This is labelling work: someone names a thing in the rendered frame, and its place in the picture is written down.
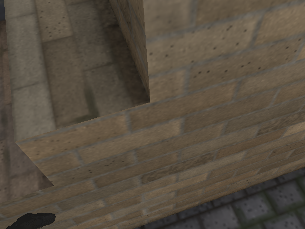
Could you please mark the left robot hand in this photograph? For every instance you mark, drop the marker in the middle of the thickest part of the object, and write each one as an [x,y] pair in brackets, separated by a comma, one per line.
[33,221]

